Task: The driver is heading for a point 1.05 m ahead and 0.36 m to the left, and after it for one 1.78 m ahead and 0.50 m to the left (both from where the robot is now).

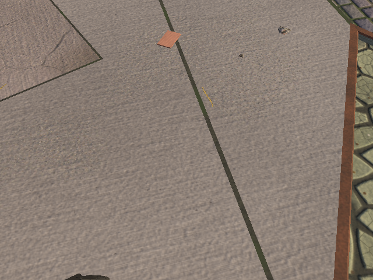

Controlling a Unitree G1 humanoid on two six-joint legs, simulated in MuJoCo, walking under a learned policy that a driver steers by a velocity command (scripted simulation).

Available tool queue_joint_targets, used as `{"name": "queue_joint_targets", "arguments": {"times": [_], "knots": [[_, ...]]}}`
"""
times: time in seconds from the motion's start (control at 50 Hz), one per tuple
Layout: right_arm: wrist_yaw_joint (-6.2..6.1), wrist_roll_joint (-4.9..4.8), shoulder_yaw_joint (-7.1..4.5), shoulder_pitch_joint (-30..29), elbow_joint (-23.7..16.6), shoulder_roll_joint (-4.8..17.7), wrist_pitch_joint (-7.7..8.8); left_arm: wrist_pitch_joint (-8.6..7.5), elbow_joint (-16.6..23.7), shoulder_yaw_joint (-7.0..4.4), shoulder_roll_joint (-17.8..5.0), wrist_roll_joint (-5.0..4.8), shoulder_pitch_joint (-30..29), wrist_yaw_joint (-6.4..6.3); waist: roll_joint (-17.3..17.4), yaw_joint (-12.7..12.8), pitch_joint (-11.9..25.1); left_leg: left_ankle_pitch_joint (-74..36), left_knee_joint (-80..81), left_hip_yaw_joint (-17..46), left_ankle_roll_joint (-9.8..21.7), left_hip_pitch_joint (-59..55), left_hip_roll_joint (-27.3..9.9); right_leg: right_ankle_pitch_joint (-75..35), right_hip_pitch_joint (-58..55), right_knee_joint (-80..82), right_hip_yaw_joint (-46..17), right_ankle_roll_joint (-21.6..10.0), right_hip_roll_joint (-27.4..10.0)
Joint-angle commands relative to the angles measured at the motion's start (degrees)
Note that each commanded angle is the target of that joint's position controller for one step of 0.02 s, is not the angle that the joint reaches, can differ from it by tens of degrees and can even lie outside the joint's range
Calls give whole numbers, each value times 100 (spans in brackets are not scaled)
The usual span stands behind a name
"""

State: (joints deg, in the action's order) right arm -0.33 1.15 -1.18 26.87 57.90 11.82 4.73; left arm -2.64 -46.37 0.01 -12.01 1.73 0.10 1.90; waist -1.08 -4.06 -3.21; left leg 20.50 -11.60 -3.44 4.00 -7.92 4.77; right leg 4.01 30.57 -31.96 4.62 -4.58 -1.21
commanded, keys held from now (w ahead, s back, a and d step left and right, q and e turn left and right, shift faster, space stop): w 0.20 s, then w+q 0.80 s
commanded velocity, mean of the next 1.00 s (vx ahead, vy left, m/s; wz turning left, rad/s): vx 0.50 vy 0.00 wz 0.34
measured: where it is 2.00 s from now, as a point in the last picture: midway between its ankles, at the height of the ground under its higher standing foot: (100, 159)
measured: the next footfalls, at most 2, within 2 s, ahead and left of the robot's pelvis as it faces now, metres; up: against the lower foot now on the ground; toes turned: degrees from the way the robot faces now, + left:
right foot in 0.04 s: +0.19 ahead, -0.09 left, +0.00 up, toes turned -3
left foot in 0.58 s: +0.47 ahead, +0.11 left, +0.00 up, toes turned +14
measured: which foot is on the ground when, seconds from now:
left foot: down 0.00-0.06, up 0.08-0.56, down 0.58-1.00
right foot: up 0.00-0.02, down 0.04-0.60, up 0.62-1.00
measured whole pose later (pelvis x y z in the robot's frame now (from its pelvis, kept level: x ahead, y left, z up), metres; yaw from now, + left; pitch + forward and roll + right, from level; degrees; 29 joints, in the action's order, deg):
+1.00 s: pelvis +0.55 +0.07 +0.01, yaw +24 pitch +2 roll +0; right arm -0.1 0.5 -4.2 24.2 51.9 14.7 2.8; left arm -1.7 -43.7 -1.4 -14.3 2.0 1.6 1.3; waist -2.2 -5.2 -2.2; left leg 16.1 -16.7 8.4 6.6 1.3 8.3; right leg 2.7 36.7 -39.9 -2.0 2.6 -4.4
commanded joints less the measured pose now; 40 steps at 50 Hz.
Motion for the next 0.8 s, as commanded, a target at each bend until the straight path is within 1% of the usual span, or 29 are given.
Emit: {"name": "queue_joint_targets", "arguments": {"times": [0.02, 0.04, 0.06, 0.08, 0.1, 0.12, 0.14, 0.16, 0.18, 0.2, 0.24, 0.26, 0.3, 0.36, 0.44, 0.48, 0.5, 0.54, 0.56, 0.58, 0.6, 0.62, 0.64, 0.66, 0.68, 0.7, 0.72, 0.76, 0.8], "knots": [[-54, 15, -187, -22, -121, 986, -2, -159, -158, -277, -756, 23, 1368, -135, 454, 928, 645, -6075, -2041, 301, 414, 241, -1518, 336, -1766, 527, 148, -389, 433], [-43, -38, -146, -82, -239, 901, 8, -207, -414, -391, -1072, 147, 2386, -207, 251, 1312, 1262, -4663, -3454, 186, 328, 1307, -1336, 522, -3321, 548, -622, -666, -307], [27, -236, -11, 515, -425, 257, 21, -188, -457, -569, -1709, 277, 2913, -255, -949, 1078, 2115, -974, -5777, -144, 45, 3401, -388, 832, -5114, 729, -3399, -1455, -2166], [6, -117, -165, 397, -305, 783, -1, -103, -483, -552, -1476, 10, 2671, -189, -539, 1076, 2155, 938, -6537, 546, 103, 4196, -66, 1001, -4959, 1458, -4596, -1674, -2302], [8, -62, -214, -184, -488, 865, 1, -90, -430, -490, -1212, -103, 1999, -176, -277, 792, 1045, 396, -6501, 704, 145, 4577, -479, 1217, -4056, 1593, -3486, -1432, -2020], [42, -51, -187, -491, -563, 769, 38, -129, -378, -404, -838, -103, 1610, -143, -79, 678, 534, -26, -6147, 683, 146, 4456, -687, 873, -3243, 1851, -2807, -1238, -1762], [62, -34, -190, -564, -547, 669, 2, -173, -417, -349, -646, -85, 1460, -140, -71, 485, 235, -223, -5787, 661, 118, 4186, -856, 513, -2673, 2036, -2268, -983, -1462], [95, 63, -176, -476, -526, 589, -81, -209, -510, -304, -499, -100, 1437, -158, -172, 308, 114, -328, -5517, 640, 40, 3866, -956, 213, -2227, 2176, -1852, -806, -1219], [142, 99, -155, -382, -475, 462, -156, -255, -583, -287, -458, -90, 1513, -164, -219, 233, 146, -410, -5414, 580, -21, 3669, -964, -27, -2057, 2253, -1605, -757, -1114], [178, 110, -150, -411, -496, 410, -201, -309, -668, -300, -508, -98, 1669, -161, -202, 203, 167, -488, -5347, 505, -71, 3666, -969, -339, -2017, 2304, -1474, -787, -1065], [218, 75, -155, -702, -591, 399, -271, -376, -776, -352, -692, -100, 1842, -162, -175, 187, 48, -829, -5128, 493, -146, 4017, -1024, -448, -2035, 2509, -1100, -783, -1047], [225, 61, -159, -954, -674, 420, -288, -390, -814, -357, -713, -85, 1930, -164, -166, 234, -46, -1055, -4949, 510, -175, 4225, -1049, -451, -2068, 2595, -940, -745, -1021], [231, 31, -156, -1446, -843, 429, -287, -393, -883, -337, -668, -73, 2093, -168, -173, 342, -190, -1508, -4436, 517, -208, 4523, -1032, -627, -2189, 2661, -614, -635, -927], [253, 8, -93, -2015, -1029, 323, -252, -408, -930, -305, -640, -84, 2209, -184, -197, 471, -234, -2136, -3442, 288, -188, 4391, -945, -973, -2357, 2658, -171, -495, -853], [271, 38, -45, -2647, -1286, 303, -235, -389, -1098, -299, -689, -58, 2601, -276, -178, 681, -329, -2145, -2615, -66, 2, 4410, -845, -1597, -3148, 2479, 128, -439, -1100], [278, 63, -69, -2707, -1369, 357, -220, -344, -1150, -313, -756, -35, 2650, -332, -202, 642, -303, -1704, -2379, -201, 171, 4370, -726, -2335, -3627, 2103, 256, -387, -1237], [269, 75, -93, -2609, -1362, 391, -216, -321, -1144, -324, -816, -24, 2593, -360, -238, 560, -213, -1422, -2290, -318, 279, 4158, -581, -3149, -3781, 1770, 356, -346, -1270], [234, 96, -183, -1958, -1198, 531, -204, -246, -1119, -367, -974, 7, 2486, -392, -387, 252, 225, -828, -2180, -541, 545, 3347, -166, -4724, -3934, 547, 547, -276, -1294], [218, 121, -268, -1238, -978, 658, -169, -190, -1077, -385, -1040, 0, 2442, -392, -346, -42, 631, -878, -1858, -539, 705, 2474, 25, -4629, -3695, -528, 672, -201, -1235], [167, 204, -425, -297, -723, 1024, -144, -180, -927, -373, -1029, -24, 2344, -383, -76, -462, 1155, -788, -1643, 222, 1022, 1014, -413, -3372, -2618, -2036, 727, -49, -1110], [88, 206, -644, 28, -771, 1736, -182, -234, -532, -263, -495, -180, 2600, -250, 1343, -297, 1873, -727, -1410, 3187, 2010, -945, -2200, 627, -120, -4471, 776, 297, -96], [103, -19, -626, -81, -767, 1646, -270, -305, -388, -367, -890, -94, 1982, -219, 830, -320, 2054, -995, -603, 4594, 2127, -1121, -2465, 2410, 822, -5209, -451, 315, 364], [70, -58, -608, -482, -777, 1570, -297, -376, -180, -346, -824, -101, 1520, -182, 523, -173, 1154, -1254, -540, 3584, 1935, -482, -2305, 1899, 1315, -5052, -693, 265, -47], [62, -59, -533, -755, -799, 1229, -285, -428, -174, -319, -773, -112, 1482, -178, 82, 29, 696, -1757, -423, 3025, 1686, 267, -2112, 1491, 1102, -4519, -667, 267, -269], [46, -69, -481, -983, -822, 1035, -263, -386, -198, -333, -736, -68, 1508, -188, -88, 271, 342, -2240, -315, 2561, 1460, 938, -1822, 1422, 780, -4068, -661, 315, -406], [24, -108, -430, -1123, -824, 881, -234, -268, -171, -326, -692, 32, 1601, -191, -2, 470, 268, -2523, -219, 2213, 1324, 1406, -1573, 1394, 407, -3736, -675, 409, -488], [31, -121, -409, -1131, -844, 843, -181, -144, -180, -320, -635, 99, 1660, -177, 53, 537, 322, -2695, -181, 2039, 1262, 1586, -1418, 1375, 177, -3536, -661, 482, -506], [36, -133, -445, -1000, -817, 1015, -97, 8, -83, -303, -556, 123, 1594, -135, 171, 596, 320, -2901, -91, 1844, 1298, 1805, -1242, 1261, 171, -3161, -544, 626, -490], [38, -123, -474, -798, -807, 1126, -84, 54, 118, -302, -571, 115, 1139, -116, 254, 486, 185, -2764, 27, 1810, 1225, 1867, -1128, 828, 417, -2642, -460, 745, -501]]}}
